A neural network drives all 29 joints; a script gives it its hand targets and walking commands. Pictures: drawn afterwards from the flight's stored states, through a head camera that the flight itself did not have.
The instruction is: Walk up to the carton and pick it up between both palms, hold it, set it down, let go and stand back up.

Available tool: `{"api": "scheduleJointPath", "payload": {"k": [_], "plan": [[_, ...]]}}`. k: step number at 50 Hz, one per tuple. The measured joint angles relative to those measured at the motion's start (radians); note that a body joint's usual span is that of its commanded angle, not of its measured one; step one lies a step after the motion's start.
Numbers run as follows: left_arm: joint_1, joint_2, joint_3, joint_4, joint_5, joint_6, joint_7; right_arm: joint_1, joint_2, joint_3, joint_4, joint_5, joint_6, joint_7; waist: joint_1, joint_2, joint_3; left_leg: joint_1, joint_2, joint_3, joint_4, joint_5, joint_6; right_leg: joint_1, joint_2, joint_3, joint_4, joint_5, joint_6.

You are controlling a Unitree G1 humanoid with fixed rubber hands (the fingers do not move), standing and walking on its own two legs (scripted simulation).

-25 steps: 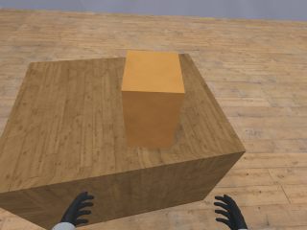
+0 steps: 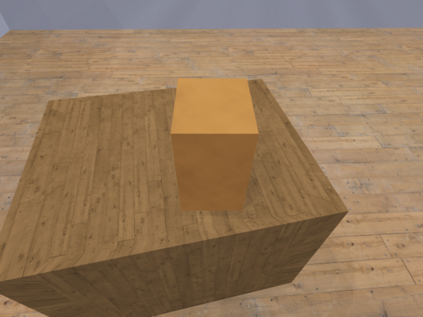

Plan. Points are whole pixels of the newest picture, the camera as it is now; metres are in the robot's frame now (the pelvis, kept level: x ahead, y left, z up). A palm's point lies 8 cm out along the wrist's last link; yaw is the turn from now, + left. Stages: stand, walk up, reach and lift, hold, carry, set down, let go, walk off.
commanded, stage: stand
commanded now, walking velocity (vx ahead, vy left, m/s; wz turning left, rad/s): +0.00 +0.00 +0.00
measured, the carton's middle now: (212, 148) +0.50 +0.02 +0.01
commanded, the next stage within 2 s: none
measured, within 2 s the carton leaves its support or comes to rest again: neither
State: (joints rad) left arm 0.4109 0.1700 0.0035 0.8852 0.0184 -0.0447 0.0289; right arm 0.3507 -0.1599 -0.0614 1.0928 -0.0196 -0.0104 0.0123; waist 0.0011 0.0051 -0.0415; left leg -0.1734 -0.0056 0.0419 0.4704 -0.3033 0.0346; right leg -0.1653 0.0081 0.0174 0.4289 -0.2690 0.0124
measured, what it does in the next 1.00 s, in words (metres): stands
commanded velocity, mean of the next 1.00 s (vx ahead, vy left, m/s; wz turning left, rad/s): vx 0.00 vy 0.00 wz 0.00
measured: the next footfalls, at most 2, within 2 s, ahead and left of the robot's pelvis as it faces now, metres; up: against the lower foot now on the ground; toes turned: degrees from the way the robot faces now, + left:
none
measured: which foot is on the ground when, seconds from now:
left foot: down 0.00-1.00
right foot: down 0.00-1.00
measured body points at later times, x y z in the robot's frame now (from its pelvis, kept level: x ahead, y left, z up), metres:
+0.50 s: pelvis -0.01 +0.03 +0.00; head -0.02 +0.04 +0.45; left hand -0.05 +0.22 -0.17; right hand -0.05 -0.17 -0.16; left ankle -0.03 +0.09 -0.74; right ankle -0.03 -0.13 -0.74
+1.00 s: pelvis -0.01 +0.04 +0.00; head -0.01 +0.05 +0.45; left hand -0.07 +0.23 -0.17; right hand -0.07 -0.15 -0.16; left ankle -0.03 +0.09 -0.74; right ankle -0.03 -0.13 -0.74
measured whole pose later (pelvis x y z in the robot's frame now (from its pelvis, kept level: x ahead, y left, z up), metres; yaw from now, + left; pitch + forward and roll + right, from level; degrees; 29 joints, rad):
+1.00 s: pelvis -0.01 +0.04 +0.00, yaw -1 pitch -1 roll +0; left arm 0.38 0.07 -0.03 1.20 0.00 0.00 0.06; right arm 0.40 -0.10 -0.01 1.14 -0.01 -0.01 -0.04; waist -0.02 -0.01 0.01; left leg -0.12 -0.10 0.09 0.40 -0.26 0.11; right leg -0.16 -0.08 0.06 0.45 -0.27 0.09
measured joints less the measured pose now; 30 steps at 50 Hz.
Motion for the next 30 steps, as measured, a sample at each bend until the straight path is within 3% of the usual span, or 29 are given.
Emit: {"api": "scheduleJointPath", "payload": {"k": [12, 30], "plan": [[-0.006, -0.054, -0.009, 0.185, -0.006, 0.023, 0.020, 0.017, 0.051, 0.030, 0.061, -0.001, 0.003, -0.034, 0.000, -0.008, 0.012, 0.047, -0.029, 0.014, -0.028, 0.006, 0.027, 0.036, -0.029, 0.014, -0.009, -0.001, 0.027], [-0.025, -0.083, -0.022, 0.292, -0.010, 0.043, 0.029, 0.028, 0.072, 0.043, 0.049, 0.003, -0.001, -0.052, -0.002, -0.025, 0.035, 0.051, -0.069, 0.036, -0.036, 0.023, 0.064, 0.025, -0.069, 0.036, 0.012, 0.003, 0.065]]}}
